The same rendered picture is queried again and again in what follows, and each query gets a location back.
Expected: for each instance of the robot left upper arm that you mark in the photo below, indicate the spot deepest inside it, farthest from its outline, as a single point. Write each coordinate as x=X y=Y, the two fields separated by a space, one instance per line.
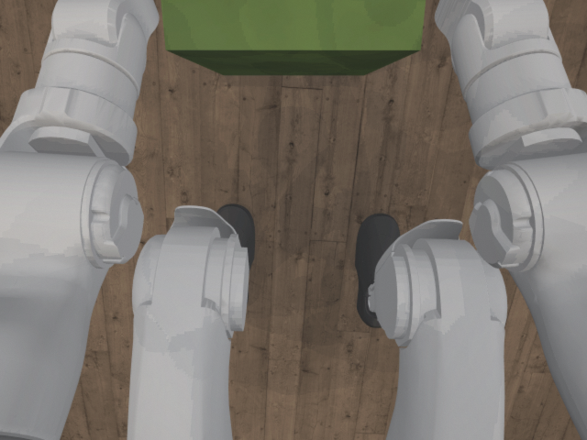
x=64 y=221

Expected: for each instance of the robot right upper arm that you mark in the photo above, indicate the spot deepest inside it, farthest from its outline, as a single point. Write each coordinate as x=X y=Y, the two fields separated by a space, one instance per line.
x=530 y=217

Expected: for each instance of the left robot forearm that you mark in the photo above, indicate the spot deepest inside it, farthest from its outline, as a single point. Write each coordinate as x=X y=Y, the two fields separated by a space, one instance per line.
x=89 y=81

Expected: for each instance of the right robot thigh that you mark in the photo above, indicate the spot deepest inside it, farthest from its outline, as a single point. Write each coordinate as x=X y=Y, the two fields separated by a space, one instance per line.
x=435 y=302

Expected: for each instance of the right robot foot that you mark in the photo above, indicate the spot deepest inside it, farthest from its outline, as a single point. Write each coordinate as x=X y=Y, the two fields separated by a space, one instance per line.
x=377 y=232

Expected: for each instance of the carton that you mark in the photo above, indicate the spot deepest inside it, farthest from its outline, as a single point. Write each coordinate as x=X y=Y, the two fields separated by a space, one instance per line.
x=293 y=37

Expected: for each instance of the right robot forearm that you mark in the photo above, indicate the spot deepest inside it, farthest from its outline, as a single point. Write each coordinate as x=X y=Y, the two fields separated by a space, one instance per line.
x=511 y=76

